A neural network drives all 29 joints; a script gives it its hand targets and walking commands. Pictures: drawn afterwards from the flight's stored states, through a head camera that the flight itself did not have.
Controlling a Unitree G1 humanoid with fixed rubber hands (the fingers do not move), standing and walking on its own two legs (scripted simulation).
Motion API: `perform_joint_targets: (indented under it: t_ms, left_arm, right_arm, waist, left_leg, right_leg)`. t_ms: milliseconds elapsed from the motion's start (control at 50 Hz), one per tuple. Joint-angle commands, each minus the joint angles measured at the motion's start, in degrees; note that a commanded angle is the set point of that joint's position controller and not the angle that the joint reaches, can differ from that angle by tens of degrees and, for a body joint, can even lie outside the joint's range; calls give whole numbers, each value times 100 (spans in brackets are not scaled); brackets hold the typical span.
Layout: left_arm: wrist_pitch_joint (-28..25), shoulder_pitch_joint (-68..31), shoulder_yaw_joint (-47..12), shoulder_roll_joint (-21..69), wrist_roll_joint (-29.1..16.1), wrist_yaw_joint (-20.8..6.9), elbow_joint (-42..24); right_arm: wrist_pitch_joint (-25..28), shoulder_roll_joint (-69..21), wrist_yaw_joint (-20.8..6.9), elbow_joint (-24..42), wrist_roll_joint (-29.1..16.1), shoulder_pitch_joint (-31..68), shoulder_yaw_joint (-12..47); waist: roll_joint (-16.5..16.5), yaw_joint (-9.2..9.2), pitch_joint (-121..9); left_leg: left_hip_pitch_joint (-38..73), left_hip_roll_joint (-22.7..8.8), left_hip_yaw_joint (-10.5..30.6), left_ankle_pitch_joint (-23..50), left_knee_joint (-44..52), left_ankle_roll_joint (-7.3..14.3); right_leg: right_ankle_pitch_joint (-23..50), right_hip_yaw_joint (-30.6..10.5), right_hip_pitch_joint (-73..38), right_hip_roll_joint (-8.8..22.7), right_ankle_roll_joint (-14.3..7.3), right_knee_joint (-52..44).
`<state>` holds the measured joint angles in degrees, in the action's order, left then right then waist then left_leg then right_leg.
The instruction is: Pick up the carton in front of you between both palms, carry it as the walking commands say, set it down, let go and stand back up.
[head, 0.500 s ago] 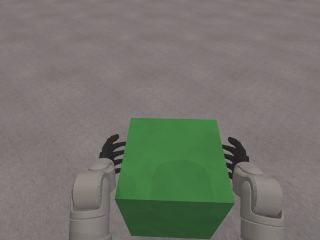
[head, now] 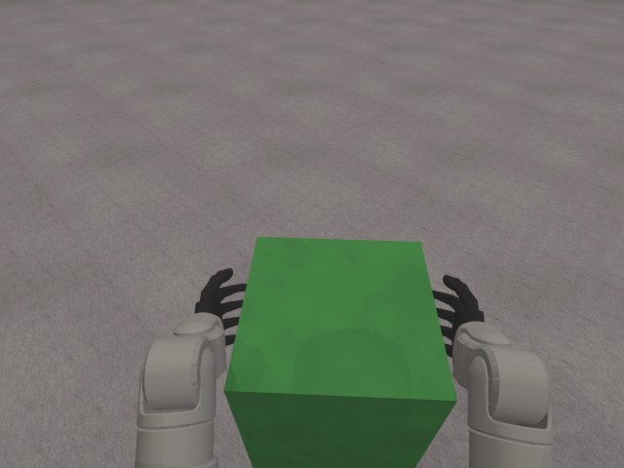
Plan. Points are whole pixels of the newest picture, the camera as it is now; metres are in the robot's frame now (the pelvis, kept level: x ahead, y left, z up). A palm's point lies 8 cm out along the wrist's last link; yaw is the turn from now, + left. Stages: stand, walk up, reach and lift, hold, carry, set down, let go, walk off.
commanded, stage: carry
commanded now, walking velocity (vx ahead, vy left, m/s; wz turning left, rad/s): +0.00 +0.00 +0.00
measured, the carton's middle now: (334, 359) +0.27 +0.00 +0.02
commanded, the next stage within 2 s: hold in 1.36 s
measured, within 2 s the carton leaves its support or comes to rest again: neither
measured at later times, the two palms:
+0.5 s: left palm (207, 361) +0.24 +0.15 +0.05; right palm (456, 369) +0.24 -0.15 +0.05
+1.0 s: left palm (205, 355) +0.25 +0.16 +0.04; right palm (444, 362) +0.25 -0.14 +0.04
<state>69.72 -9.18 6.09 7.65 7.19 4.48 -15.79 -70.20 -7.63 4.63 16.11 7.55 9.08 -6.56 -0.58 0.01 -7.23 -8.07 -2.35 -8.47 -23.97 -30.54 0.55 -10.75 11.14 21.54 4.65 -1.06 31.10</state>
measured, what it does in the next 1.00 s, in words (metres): stands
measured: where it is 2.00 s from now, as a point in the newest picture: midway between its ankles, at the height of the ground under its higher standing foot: outside the picture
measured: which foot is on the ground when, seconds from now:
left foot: down 0.00-1.00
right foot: down 0.00-1.00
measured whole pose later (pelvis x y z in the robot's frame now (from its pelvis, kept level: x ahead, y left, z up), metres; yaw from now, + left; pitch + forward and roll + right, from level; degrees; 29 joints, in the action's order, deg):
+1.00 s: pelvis -0.03 +0.01 +0.00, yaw +0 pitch +1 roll +0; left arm 41.9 -11.1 9.2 7.9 13.1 1.0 8.3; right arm -42.4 -7.9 1.3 -8.1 13.3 11.2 -9.4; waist -0.5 -0.1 -4.6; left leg -11.8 -1.4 -8.8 -22.6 -32.8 2.0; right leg -6.9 10.6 23.4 5.8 -0.4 29.4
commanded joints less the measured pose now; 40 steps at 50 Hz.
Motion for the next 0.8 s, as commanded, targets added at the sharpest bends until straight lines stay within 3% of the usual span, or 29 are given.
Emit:
perform_joint_targets:
  t_ms: [0,280,440,600,700,780]
  left_arm:
    - [-50,-2548,-4030,5290,-2262,-1494,-118]
    - [-1078,-2394,-3868,5008,-1772,-1520,436]
    - [-1901,-2276,-3268,4671,-1176,-1486,1079]
    - [-2936,-2729,-2462,4725,-592,-1525,2212]
    - [-3336,-2964,-2432,5110,-527,-1597,2546]
    - [-3273,-2819,-2683,5259,-658,-1610,2371]
  right_arm:
    - [73,-5201,-1522,171,-2313,2637,4068]
    - [1099,-4965,-1511,-391,-1768,2454,3903]
    - [1929,-4646,-1485,-1076,-1204,2348,3320]
    - [2960,-4700,-1514,-2175,-615,2774,2533]
    - [3371,-5066,-1600,-2500,-555,3029,2513]
    - [3307,-5214,-1621,-2323,-707,2922,2770]
  waist:
    - [-24,7,-869]
    - [62,4,-877]
    - [52,-2,-867]
    - [58,-4,-925]
    - [62,-5,-1106]
    - [65,-9,-1241]
  left_leg:
    - [-544,-675,493,1721,666,30]
    - [-681,-631,555,1229,736,107]
    - [-777,-626,562,1182,708,119]
    - [-806,-608,576,1120,684,140]
    - [-704,-589,581,1328,574,142]
    - [-599,-596,570,1594,467,133]
  right_leg:
    - [1341,-626,-1092,520,-37,-256]
    - [1060,-683,-1065,541,6,-425]
    - [1056,-677,-1041,548,24,-418]
    - [1023,-676,-1076,532,17,-442]
    - [1188,-672,-1155,536,-1,-395]
    - [1389,-652,-1182,561,-5,-333]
